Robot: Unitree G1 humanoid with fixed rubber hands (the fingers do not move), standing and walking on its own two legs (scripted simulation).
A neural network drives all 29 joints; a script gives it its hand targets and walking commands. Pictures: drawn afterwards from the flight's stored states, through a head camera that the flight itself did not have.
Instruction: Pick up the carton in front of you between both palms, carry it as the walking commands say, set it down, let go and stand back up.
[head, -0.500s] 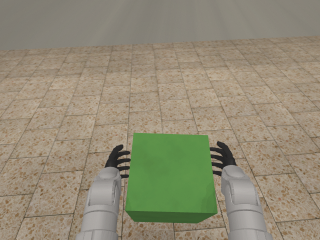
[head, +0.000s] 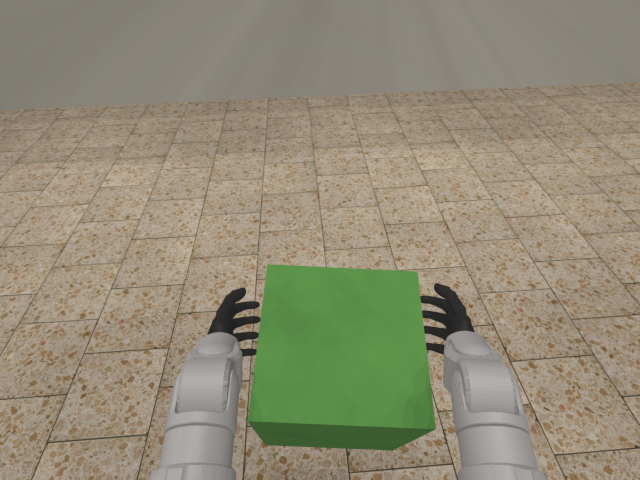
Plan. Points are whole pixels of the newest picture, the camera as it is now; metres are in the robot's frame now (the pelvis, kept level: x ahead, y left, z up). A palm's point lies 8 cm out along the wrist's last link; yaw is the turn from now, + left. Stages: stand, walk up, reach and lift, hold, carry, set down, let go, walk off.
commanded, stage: hold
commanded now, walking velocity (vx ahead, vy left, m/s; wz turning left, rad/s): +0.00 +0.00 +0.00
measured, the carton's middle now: (335, 365) +0.32 +0.00 -0.07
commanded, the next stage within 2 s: set down in 0.24 s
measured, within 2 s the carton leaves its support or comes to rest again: neither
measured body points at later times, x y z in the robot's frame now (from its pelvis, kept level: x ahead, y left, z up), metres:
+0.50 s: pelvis -0.03 -0.02 +0.00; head -0.04 -0.05 +0.45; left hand +0.27 +0.18 +0.03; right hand +0.33 -0.11 +0.03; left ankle -0.04 +0.10 -0.73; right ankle +0.10 -0.11 -0.73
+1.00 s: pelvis -0.06 -0.03 -0.11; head +0.16 +0.01 +0.29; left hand +0.35 +0.18 -0.18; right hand +0.36 -0.11 -0.18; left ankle -0.04 +0.11 -0.73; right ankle +0.10 -0.11 -0.73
